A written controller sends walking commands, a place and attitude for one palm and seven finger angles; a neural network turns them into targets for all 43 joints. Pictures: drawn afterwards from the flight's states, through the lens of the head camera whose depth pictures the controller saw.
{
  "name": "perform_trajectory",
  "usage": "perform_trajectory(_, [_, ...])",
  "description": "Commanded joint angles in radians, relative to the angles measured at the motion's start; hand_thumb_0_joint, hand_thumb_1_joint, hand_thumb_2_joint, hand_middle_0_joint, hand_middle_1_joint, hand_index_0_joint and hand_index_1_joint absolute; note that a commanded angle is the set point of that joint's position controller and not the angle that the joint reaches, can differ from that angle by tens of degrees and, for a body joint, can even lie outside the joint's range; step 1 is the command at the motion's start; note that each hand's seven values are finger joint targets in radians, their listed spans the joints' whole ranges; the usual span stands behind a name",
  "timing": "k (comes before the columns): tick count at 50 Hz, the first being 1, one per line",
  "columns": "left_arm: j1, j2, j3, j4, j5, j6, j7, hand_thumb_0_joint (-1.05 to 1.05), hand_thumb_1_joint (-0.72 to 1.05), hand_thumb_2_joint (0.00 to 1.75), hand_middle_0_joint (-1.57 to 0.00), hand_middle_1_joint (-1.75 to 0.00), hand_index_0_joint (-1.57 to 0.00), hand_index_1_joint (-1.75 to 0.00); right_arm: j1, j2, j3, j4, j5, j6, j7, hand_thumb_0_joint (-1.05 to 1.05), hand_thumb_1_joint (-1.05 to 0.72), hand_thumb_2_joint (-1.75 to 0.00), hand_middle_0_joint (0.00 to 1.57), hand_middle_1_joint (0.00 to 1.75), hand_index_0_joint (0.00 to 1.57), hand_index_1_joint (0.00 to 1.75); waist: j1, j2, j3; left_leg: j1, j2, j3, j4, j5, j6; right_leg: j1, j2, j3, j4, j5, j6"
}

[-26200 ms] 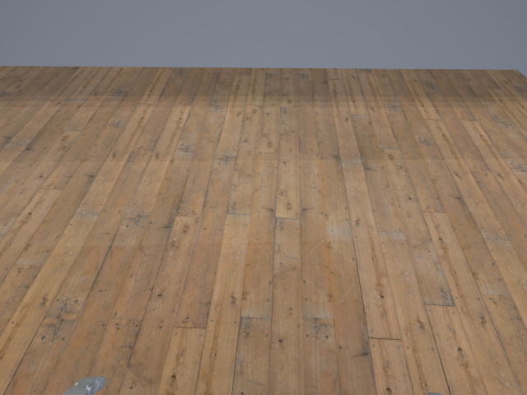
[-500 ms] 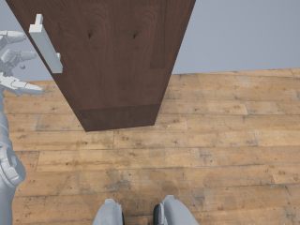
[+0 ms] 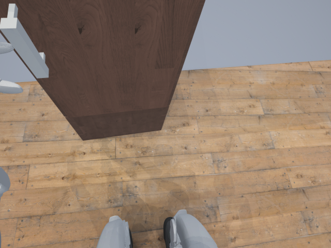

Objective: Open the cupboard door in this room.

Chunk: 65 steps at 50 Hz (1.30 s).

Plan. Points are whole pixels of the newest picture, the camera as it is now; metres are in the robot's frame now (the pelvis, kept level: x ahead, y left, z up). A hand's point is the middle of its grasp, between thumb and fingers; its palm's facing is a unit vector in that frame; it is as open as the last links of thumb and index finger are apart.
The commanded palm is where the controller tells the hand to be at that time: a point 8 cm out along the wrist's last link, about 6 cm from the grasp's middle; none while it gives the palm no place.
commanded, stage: move the hooked fingers beside the handle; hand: left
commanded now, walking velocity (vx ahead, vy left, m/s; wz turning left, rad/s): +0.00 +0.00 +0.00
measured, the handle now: (29, 44) +0.55 +0.25 +0.07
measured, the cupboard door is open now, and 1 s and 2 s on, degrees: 0 0 0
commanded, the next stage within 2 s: slide the fingers in behind the handle in 0.54 s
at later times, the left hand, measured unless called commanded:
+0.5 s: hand out of the picture +0.49 +0.30 +0.08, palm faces +0.07 -1.00 -0.02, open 14.0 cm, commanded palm +0.48 +0.33 +0.07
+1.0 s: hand (7, 61) +0.50 +0.28 +0.08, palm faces +0.08 -1.00 -0.01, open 13.9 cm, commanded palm +0.49 +0.31 +0.07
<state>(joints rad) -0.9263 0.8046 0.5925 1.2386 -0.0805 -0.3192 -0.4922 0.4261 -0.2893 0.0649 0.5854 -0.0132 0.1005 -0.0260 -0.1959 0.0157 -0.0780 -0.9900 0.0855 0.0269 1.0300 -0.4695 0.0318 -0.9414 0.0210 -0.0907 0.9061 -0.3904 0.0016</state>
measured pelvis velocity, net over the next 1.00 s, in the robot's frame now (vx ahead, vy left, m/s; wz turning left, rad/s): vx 0.00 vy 0.00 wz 0.01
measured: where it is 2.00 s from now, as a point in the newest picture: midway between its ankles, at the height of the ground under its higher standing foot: outside the picture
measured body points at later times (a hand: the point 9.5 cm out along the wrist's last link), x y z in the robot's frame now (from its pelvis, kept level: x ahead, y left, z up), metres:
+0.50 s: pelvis +0.00 +0.01 +0.00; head +0.15 +0.05 +0.42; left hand +0.48 +0.35 +0.08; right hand +0.01 -0.26 -0.10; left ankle +0.00 +0.09 -0.67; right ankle +0.01 -0.13 -0.67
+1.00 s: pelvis +0.00 +0.00 +0.00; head +0.15 +0.04 +0.42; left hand +0.49 +0.34 +0.08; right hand -0.01 -0.27 -0.10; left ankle +0.00 +0.09 -0.67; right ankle +0.01 -0.13 -0.67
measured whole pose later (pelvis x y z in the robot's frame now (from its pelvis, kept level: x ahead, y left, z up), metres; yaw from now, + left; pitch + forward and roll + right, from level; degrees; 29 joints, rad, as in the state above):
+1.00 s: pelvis +0.00 +0.00 +0.00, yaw +1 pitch +24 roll -5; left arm -0.94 0.74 0.53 1.21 -0.09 -0.34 -0.42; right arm 0.42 -0.28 0.06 0.59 -0.01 0.10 -0.02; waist -0.19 0.02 -0.08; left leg -0.99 0.08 0.01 1.04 -0.47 0.03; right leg -0.94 0.02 -0.10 0.92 -0.39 0.00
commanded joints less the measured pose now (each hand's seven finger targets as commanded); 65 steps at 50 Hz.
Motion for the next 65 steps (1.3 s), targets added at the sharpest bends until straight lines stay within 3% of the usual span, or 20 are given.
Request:
perform_trajectory(1, [-0.389, 0.391, 0.062, -0.272, -0.021, -0.094, 0.035, 0.00, -0.50, 0.30, -0.30, -1.20, -0.30, -1.20, 0.194, -0.208, -0.084, -0.030, -0.005, -0.015, -0.013, 0.00, -0.90, -0.90, 0.20, 0.30, 0.20, 0.30, 0.025, 0.263, -0.560, 0.478, -0.029, -0.084, -0.085, 0.577, -0.006, 0.212, 0.045, 0.046, -0.048, 0.352, -0.018])
perform_trajectory(6, [-0.370, 0.344, 0.014, -0.207, -0.013, -0.071, 0.024, 0.00, -0.50, 0.30, -0.30, -1.20, -0.30, -1.20, 0.183, -0.204, -0.075, -0.028, 0.001, -0.008, -0.014, 0.00, -0.90, -0.90, 0.20, 0.30, 0.20, 0.30, 0.008, 0.245, -0.479, 0.467, -0.028, -0.083, -0.092, 0.547, -0.004, 0.180, 0.047, 0.039, -0.061, 0.322, -0.016])
perform_trajectory(7, [-0.368, 0.354, 0.020, -0.199, -0.014, -0.067, 0.020, 0.00, -0.50, 0.30, -0.30, -1.20, -0.30, -1.20, 0.186, -0.208, -0.075, -0.028, 0.001, -0.007, -0.015, 0.00, -0.90, -0.90, 0.20, 0.30, 0.20, 0.30, 0.010, 0.229, -0.479, 0.455, -0.029, -0.088, -0.094, 0.542, -0.004, 0.188, 0.045, 0.038, -0.061, 0.321, -0.015])
perform_trajectory(11, [-0.373, 0.269, -0.038, -0.212, -0.038, -0.067, -0.007, 0.00, -0.50, 0.30, -0.30, -1.20, -0.30, -1.20, 0.185, -0.205, -0.075, -0.024, 0.002, -0.003, -0.015, 0.00, -0.90, -0.90, 0.20, 0.30, 0.20, 0.30, -0.003, 0.248, -0.480, 0.531, -0.020, -0.104, -0.092, 0.614, -0.014, 0.126, 0.047, 0.025, -0.062, 0.314, -0.016])
perform_trajectory(14, [-0.355, 0.265, -0.022, -0.205, -0.054, -0.069, -0.005, 0.00, -0.50, 0.30, -0.30, -1.20, -0.30, -1.20, 0.183, -0.206, -0.078, -0.027, 0.001, -0.003, -0.013, 0.00, -0.90, -0.90, 0.20, 0.30, 0.20, 0.30, 0.002, 0.207, -0.485, 0.503, -0.024, -0.103, -0.092, 0.593, -0.012, 0.146, 0.047, 0.024, -0.061, 0.312, -0.016])
perform_trajectory(18, [-0.365, 0.239, -0.034, -0.254, -0.052, -0.084, 0.010, 0.00, -0.50, 0.30, -0.30, -1.20, -0.30, -1.20, 0.184, -0.202, -0.082, -0.025, -0.003, -0.001, -0.010, 0.00, -0.90, -0.90, 0.20, 0.30, 0.20, 0.30, 0.008, 0.228, -0.510, 0.549, -0.020, -0.114, -0.093, 0.639, -0.020, 0.127, 0.045, 0.019, -0.057, 0.309, -0.016])
perform_trajectory(19, [-0.350, 0.250, -0.019, -0.261, -0.049, -0.087, 0.019, 0.00, -0.50, 0.30, -0.30, -1.20, -0.30, -1.20, 0.178, -0.201, -0.084, -0.028, -0.004, -0.001, -0.008, 0.00, -0.90, -0.90, 0.20, 0.30, 0.20, 0.30, 0.021, 0.239, -0.514, 0.547, -0.022, -0.111, -0.092, 0.625, -0.021, 0.132, 0.046, 0.021, -0.058, 0.299, -0.017])
perform_trajectory(23, [-0.390, 0.240, -0.034, -0.248, -0.040, -0.089, 0.046, 0.00, -0.50, 0.30, -0.30, -1.20, -0.30, -1.20, 0.170, -0.198, -0.081, -0.023, -0.002, 0.001, -0.008, 0.00, -0.90, -0.90, 0.20, 0.30, 0.20, 0.30, 0.005, 0.225, -0.463, 0.515, -0.024, -0.111, -0.101, 0.558, -0.021, 0.118, 0.045, 0.020, -0.061, 0.265, -0.017])
perform_trajectory(26, [-0.401, 0.286, -0.006, -0.274, -0.031, -0.099, 0.061, 0.00, -0.50, 0.30, -0.30, -1.20, -0.30, -1.20, 0.168, -0.200, -0.078, -0.029, -0.002, -0.004, -0.010, 0.00, -0.90, -0.90, 0.20, 0.30, 0.20, 0.30, 0.021, 0.260, -0.510, 0.526, -0.028, -0.109, -0.102, 0.557, -0.023, 0.145, 0.045, 0.025, -0.054, 0.273, -0.022])
perform_trajectory(29, [-0.410, 0.299, -0.008, -0.224, -0.020, -0.093, 0.068, 0.00, -0.50, 0.30, -0.30, -1.20, -0.30, -1.20, 0.163, -0.200, -0.073, -0.025, 0.001, -0.010, -0.013, 0.00, -0.90, -0.90, 0.20, 0.30, 0.20, 0.30, 0.002, 0.193, -0.457, 0.442, -0.033, -0.097, -0.103, 0.462, -0.008, 0.172, 0.044, 0.033, -0.063, 0.256, -0.017])
perform_trajectory(31, [-0.404, 0.349, 0.018, -0.203, -0.011, -0.090, 0.066, 0.00, -0.50, 0.30, -0.30, -1.20, -0.30, -1.20, 0.160, -0.206, -0.071, -0.031, 0.000, -0.016, -0.020, 0.00, -0.90, -0.90, 0.20, 0.30, 0.20, 0.30, 0.007, 0.198, -0.466, 0.408, -0.036, -0.092, -0.102, 0.440, -0.004, 0.196, 0.041, 0.040, -0.058, 0.263, -0.017])
perform_trajectory(34, [-0.410, 0.294, -0.036, -0.182, -0.011, -0.083, 0.049, 0.00, -0.50, 0.30, -0.30, -1.20, -0.30, -1.20, 0.162, -0.201, -0.064, -0.028, 0.004, -0.016, -0.019, 0.00, -0.90, -0.90, 0.20, 0.30, 0.20, 0.30, -0.004, 0.204, -0.440, 0.411, -0.035, -0.093, -0.105, 0.425, -0.005, 0.168, 0.042, 0.037, -0.062, 0.244, -0.017])
perform_trajectory(35, [-0.408, 0.262, -0.053, -0.185, -0.019, -0.087, 0.039, 0.00, -0.50, 0.30, -0.30, -1.20, -0.30, -1.20, 0.165, -0.198, -0.064, -0.032, 0.003, -0.017, -0.018, 0.00, -0.90, -0.90, 0.20, 0.30, 0.20, 0.30, -0.001, 0.241, -0.450, 0.443, -0.035, -0.096, -0.101, 0.456, -0.007, 0.151, 0.043, 0.034, -0.057, 0.253, -0.023])
perform_trajectory(41, [-0.400, 0.232, -0.054, -0.181, -0.052, -0.077, 0.020, 0.00, -0.50, 0.30, -0.30, -1.20, -0.30, -1.20, 0.181, -0.204, -0.072, -0.017, 0.004, -0.014, -0.021, 0.00, -0.90, -0.90, 0.20, 0.30, 0.20, 0.30, -0.006, 0.182, -0.495, 0.452, -0.032, -0.102, -0.095, 0.476, -0.005, 0.155, 0.043, 0.031, -0.058, 0.269, -0.016])
perform_trajectory(44, [-0.436, 0.238, -0.058, -0.188, -0.045, -0.065, 0.041, 0.00, -0.50, 0.30, -0.30, -1.20, -0.30, -1.20, 0.177, -0.202, -0.069, -0.013, 0.003, -0.015, -0.020, 0.00, -0.90, -0.90, 0.20, 0.30, 0.20, 0.30, -0.011, 0.180, -0.452, 0.399, -0.036, -0.093, -0.098, 0.413, 0.001, 0.163, 0.039, 0.039, -0.067, 0.245, -0.013])
perform_trajectory(46, [-0.431, 0.275, -0.029, -0.244, -0.030, -0.081, 0.061, 0.00, -0.50, 0.30, -0.30, -1.20, -0.30, -1.20, 0.186, -0.200, -0.073, -0.022, -0.001, -0.014, -0.018, 0.00, -0.90, -0.90, 0.20, 0.30, 0.20, 0.30, 0.012, 0.230, -0.526, 0.444, -0.037, -0.094, -0.095, 0.466, -0.004, 0.181, 0.040, 0.039, -0.051, 0.276, -0.018])
perform_trajectory(52, [-0.421, 0.193, -0.066, -0.301, -0.029, -0.106, 0.102, 0.00, -0.50, 0.30, -0.30, -1.20, -0.30, -1.20, 0.180, -0.186, -0.079, -0.014, -0.005, -0.013, -0.003, 0.00, -0.90, -0.90, 0.20, 0.30, 0.20, 0.30, 0.006, 0.246, -0.540, 0.508, -0.032, -0.096, -0.089, 0.530, -0.010, 0.167, 0.045, 0.034, -0.055, 0.306, -0.017])
perform_trajectory(58, [-0.390, 0.157, -0.077, -0.234, -0.044, -0.072, 0.103, 0.00, -0.50, 0.30, -0.30, -1.20, -0.30, -1.20, 0.173, -0.186, -0.078, -0.012, 0.002, -0.011, -0.005, 0.00, -0.90, -0.90, 0.20, 0.30, 0.20, 0.30, 0.000, 0.170, -0.463, 0.437, -0.038, -0.086, -0.107, 0.467, -0.002, 0.198, 0.044, 0.034, -0.070, 0.303, -0.013])
perform_trajectory(61, [-0.360, 0.165, -0.066, -0.284, -0.032, -0.089, 0.122, 0.00, -0.50, 0.30, -0.30, -1.20, -0.30, -1.20, 0.170, -0.180, -0.080, -0.027, -0.001, -0.012, -0.001, 0.00, -0.90, -0.90, 0.20, 0.30, 0.20, 0.30, 0.028, 0.218, -0.506, 0.475, -0.040, -0.083, -0.108, 0.522, -0.008, 0.215, 0.042, 0.035, -0.059, 0.332, -0.019])
perform_trajectory(65, [-0.382, 0.094, -0.107, -0.259, -0.037, -0.108, 0.146, 0.00, -0.50, 0.30, -0.30, -1.20, -0.30, -1.20, 0.166, -0.173, -0.081, -0.023, 0.000, -0.015, 0.003, 0.00, -0.90, -0.90, 0.20, 0.30, 0.20, 0.30, 0.000, 0.152, -0.435, 0.443, -0.039, -0.087, -0.110, 0.478, -0.004, 0.189, 0.043, 0.033, -0.063, 0.305, -0.017])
